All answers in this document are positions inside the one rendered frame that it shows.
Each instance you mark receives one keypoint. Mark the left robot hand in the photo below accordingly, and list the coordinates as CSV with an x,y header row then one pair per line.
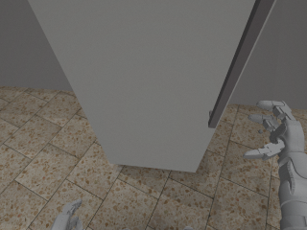
x,y
64,221

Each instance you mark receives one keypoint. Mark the right robot hand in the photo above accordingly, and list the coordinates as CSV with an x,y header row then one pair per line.
x,y
290,132

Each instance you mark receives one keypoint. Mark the fridge door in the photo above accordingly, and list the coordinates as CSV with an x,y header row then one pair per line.
x,y
147,72

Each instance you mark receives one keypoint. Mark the handle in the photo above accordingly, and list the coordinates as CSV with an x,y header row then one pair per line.
x,y
256,20

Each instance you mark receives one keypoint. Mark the robot right forearm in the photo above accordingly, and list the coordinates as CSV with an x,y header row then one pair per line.
x,y
292,192

